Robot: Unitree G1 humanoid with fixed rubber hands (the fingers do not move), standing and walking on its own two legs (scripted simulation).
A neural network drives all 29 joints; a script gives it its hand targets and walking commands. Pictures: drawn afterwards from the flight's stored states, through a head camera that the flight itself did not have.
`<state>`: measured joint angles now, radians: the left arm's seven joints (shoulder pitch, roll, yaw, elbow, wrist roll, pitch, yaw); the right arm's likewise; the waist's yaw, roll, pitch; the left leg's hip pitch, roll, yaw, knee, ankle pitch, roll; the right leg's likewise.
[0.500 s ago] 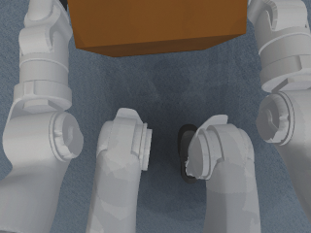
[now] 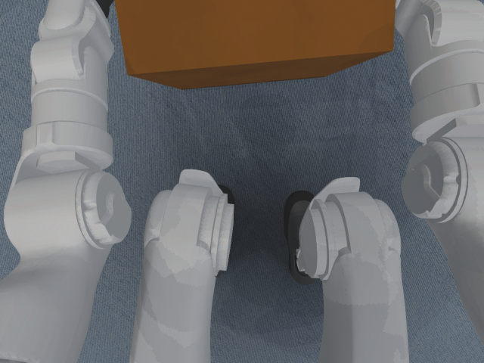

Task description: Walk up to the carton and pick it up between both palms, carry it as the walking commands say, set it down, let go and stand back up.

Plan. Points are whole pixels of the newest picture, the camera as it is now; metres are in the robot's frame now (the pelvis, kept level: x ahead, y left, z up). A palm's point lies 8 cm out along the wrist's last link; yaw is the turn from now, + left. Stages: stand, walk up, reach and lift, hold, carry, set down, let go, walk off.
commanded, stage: set down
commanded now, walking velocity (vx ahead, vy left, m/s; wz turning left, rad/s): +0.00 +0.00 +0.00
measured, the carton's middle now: out of the picture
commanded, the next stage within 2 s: none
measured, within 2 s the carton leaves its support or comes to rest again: neither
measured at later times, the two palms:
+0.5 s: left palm out of the picture +0.53 +0.23 -0.16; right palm out of the picture +0.58 -0.15 -0.15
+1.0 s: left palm out of the picture +0.52 +0.26 -0.14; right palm out of the picture +0.58 -0.17 -0.13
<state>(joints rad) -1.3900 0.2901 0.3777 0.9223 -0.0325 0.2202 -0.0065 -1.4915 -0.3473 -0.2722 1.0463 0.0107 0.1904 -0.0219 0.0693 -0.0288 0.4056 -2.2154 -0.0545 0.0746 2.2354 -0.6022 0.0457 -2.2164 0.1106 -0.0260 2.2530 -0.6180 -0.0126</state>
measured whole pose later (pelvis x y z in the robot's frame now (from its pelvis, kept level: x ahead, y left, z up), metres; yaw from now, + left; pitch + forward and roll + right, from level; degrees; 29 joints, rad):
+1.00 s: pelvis -0.01 -0.01 +0.01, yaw +1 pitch +29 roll +0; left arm -1.46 0.44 0.19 0.97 -0.25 0.14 0.09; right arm -1.57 -0.53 -0.07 1.10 0.23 0.14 -0.04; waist 0.08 -0.02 0.54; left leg -2.15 -0.04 0.06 2.20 -0.57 0.05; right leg -2.13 0.05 -0.06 2.23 -0.61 -0.05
